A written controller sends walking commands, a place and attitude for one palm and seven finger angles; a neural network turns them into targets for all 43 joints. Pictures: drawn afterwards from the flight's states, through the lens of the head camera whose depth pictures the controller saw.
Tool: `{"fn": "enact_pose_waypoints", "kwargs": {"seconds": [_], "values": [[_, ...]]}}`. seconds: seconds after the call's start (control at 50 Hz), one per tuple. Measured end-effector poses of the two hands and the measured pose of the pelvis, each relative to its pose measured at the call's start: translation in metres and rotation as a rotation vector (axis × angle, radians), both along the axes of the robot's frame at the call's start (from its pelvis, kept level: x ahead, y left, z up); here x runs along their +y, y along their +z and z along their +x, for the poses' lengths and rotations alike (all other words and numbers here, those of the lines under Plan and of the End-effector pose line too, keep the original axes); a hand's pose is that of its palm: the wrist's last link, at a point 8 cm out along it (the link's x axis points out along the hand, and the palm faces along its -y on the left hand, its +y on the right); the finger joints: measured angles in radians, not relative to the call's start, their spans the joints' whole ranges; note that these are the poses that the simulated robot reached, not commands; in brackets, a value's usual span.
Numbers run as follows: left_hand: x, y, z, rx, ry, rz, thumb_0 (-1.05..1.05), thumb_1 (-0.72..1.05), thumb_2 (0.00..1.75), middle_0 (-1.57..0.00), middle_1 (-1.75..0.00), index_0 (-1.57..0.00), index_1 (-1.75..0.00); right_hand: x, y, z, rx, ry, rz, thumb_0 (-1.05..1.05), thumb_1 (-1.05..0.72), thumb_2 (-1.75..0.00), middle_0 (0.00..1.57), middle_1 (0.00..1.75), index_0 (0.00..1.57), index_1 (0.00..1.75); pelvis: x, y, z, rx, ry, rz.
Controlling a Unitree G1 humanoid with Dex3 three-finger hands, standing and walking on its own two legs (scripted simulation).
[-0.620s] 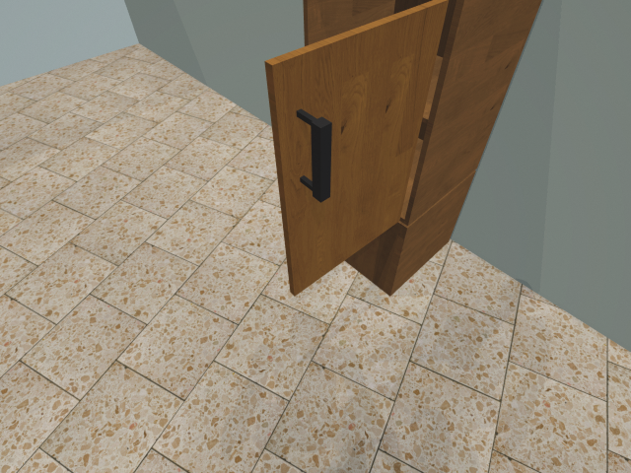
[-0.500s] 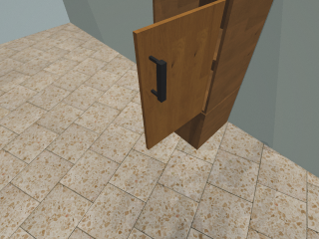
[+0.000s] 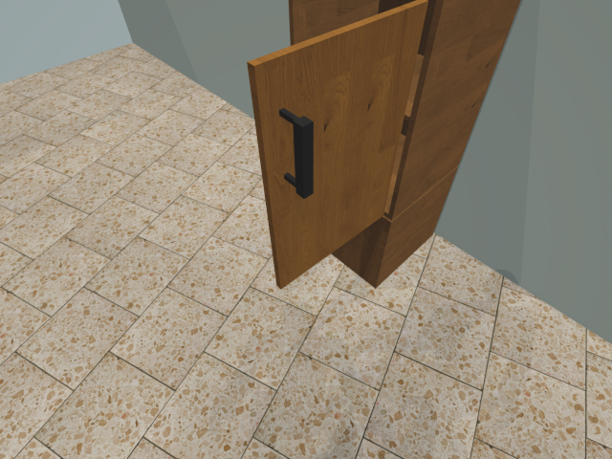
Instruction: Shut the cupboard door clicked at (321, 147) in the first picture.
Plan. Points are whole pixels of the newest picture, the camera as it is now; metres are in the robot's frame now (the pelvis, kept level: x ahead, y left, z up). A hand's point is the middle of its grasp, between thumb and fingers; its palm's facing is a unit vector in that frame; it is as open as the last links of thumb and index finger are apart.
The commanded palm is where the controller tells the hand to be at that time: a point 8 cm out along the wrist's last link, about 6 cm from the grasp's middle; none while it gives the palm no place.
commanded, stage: look at it before walking up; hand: left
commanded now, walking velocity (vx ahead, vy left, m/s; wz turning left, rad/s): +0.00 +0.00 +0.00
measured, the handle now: (295, 154) +0.58 +0.05 +0.08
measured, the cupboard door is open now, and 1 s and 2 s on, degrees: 87 87 87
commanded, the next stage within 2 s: walk around to get in front in 0.22 s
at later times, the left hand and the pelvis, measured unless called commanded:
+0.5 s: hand out of the picture +0.04 +0.21 -0.17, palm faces -0.03 -0.96 -0.27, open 7.4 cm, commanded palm none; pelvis +0.00 +0.00 +0.00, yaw -3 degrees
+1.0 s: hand out of the picture +0.12 +0.16 -0.18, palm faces -0.26 -0.93 -0.27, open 7.4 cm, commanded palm none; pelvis -0.02 -0.02 -0.03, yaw -18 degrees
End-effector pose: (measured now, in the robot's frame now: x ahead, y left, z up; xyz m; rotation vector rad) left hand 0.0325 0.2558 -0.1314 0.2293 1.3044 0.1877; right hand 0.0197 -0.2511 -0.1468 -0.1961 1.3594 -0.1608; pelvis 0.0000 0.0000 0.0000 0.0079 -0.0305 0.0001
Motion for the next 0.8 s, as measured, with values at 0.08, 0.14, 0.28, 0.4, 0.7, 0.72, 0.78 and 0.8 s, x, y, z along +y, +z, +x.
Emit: {"fn": "enact_pose_waypoints", "kwargs": {"seconds": [0.08,0.14,0.28,0.4,0.7,0.72,0.78,0.8], "values": [[0.001,0.001,0.004,-0.008,-0.004,0.005,0.01,0.91,0.90,-0.20,-0.30,-0.20,-0.30,-0.002,0.001,0.003,-0.008,0.002,-0.002,0.00,-0.91,-0.90,0.20,0.30,0.20,0.30,-0.001,0.000,0.000,-0.001,-0.001,0.000],[0.002,0.001,0.006,-0.012,-0.007,0.008,0.01,0.91,0.90,-0.20,-0.30,-0.20,-0.30,-0.004,0.001,0.005,-0.013,0.003,-0.004,0.00,-0.91,-0.90,0.20,0.30,0.20,0.30,-0.002,0.000,0.000,0.000,-0.002,0.000],[0.002,0.002,0.009,-0.014,-0.011,0.010,0.01,0.91,0.90,-0.20,-0.30,-0.21,-0.30,-0.006,0.002,0.007,-0.012,0.007,-0.008,0.00,-0.91,-0.90,0.20,0.30,0.20,0.30,-0.002,0.000,0.001,0.002,-0.002,0.000],[0.002,0.002,0.010,-0.005,-0.014,0.013,0.01,0.91,0.90,-0.20,-0.30,-0.21,-0.30,-0.008,0.002,0.007,-0.012,-0.002,-0.014,0.00,-0.91,-0.90,0.20,0.30,0.20,0.30,-0.003,0.000,0.002,0.006,-0.014,0.000],[-0.010,-0.024,0.019,0.057,-0.095,-0.062,0.01,0.91,0.90,-0.20,-0.30,-0.21,-0.30,0.021,-0.005,-0.043,0.009,-0.182,-0.012,0.00,-0.91,-0.90,0.20,0.30,0.20,0.30,0.011,-0.012,-0.011,0.023,-0.135,-0.002],[-0.010,-0.025,0.022,0.055,-0.106,-0.066,0.01,0.91,0.90,-0.20,-0.30,-0.21,-0.30,0.023,-0.005,-0.049,0.010,-0.193,-0.014,0.00,-0.91,-0.90,0.20,0.30,0.20,0.30,0.012,-0.013,-0.012,0.025,-0.148,0.002],[-0.011,-0.023,0.037,0.043,-0.142,-0.067,0.01,0.91,0.90,-0.20,-0.30,-0.20,-0.30,0.027,-0.006,-0.067,0.020,-0.223,-0.017,0.00,-0.91,-0.90,0.20,0.30,0.20,0.30,0.014,-0.013,-0.015,0.023,-0.182,0.006],[-0.012,-0.021,0.043,0.033,-0.153,-0.065,0.01,0.91,0.90,-0.20,-0.30,-0.20,-0.30,0.028,-0.006,-0.072,0.027,-0.232,-0.014,0.00,-0.91,-0.90,0.20,0.30,0.20,0.30,0.013,-0.013,-0.016,0.022,-0.192,0.006]]}}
